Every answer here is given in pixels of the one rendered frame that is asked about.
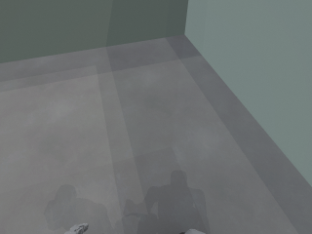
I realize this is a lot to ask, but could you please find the left robot hand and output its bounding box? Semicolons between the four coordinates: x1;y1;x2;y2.
64;223;89;234

